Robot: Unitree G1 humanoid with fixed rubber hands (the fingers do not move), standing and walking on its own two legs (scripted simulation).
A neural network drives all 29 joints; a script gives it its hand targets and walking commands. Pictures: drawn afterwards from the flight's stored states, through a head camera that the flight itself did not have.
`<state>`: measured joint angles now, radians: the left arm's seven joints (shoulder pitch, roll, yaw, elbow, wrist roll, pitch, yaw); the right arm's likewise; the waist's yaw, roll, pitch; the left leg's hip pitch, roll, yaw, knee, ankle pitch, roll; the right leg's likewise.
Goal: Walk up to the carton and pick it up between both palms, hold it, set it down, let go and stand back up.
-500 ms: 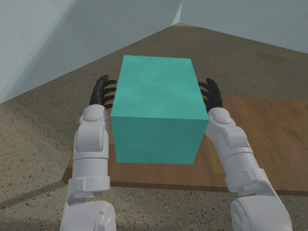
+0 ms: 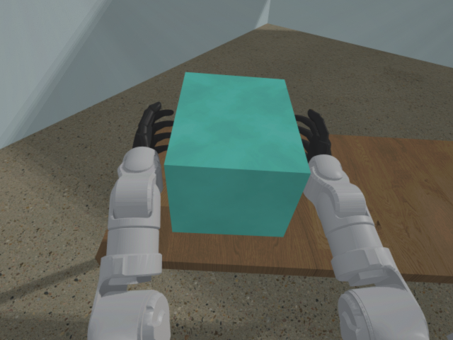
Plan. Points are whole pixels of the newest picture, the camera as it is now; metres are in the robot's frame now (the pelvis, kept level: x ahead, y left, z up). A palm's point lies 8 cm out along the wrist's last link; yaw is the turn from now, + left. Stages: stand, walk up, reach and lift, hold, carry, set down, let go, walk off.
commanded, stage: hold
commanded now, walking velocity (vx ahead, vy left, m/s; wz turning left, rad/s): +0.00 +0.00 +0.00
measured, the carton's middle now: (232, 150) +0.41 +0.00 +0.15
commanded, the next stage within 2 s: set down in 1.04 s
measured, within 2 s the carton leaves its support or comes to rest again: neither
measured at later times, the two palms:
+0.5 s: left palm (147, 151) +0.36 +0.14 +0.18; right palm (317, 156) +0.37 -0.15 +0.17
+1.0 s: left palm (146, 151) +0.36 +0.14 +0.18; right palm (316, 156) +0.37 -0.14 +0.17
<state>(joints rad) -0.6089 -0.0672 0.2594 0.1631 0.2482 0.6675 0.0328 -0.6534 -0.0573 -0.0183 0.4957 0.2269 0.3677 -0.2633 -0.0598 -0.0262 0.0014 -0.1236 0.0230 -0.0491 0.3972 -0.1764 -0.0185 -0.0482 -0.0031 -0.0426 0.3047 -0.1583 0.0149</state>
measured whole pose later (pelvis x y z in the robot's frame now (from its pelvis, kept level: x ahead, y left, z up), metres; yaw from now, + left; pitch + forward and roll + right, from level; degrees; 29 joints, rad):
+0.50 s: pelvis +0.00 +0.00 +0.00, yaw +0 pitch -7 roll -1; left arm -0.59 -0.08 0.27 0.14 0.26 0.69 0.03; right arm -0.65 -0.06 -0.01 0.49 0.23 0.39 -0.27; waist -0.06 -0.03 0.02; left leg -0.09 0.03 -0.05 0.40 -0.19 -0.02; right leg -0.02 0.00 -0.04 0.31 -0.17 0.01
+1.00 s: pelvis +0.01 +0.00 +0.00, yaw +0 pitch -7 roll -1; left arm -0.57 -0.07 0.25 0.11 0.26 0.69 0.02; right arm -0.64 -0.07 0.02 0.47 0.24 0.38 -0.27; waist -0.07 -0.03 0.02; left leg -0.09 0.03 -0.05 0.40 -0.19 -0.02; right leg -0.01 0.00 -0.05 0.30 -0.17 0.01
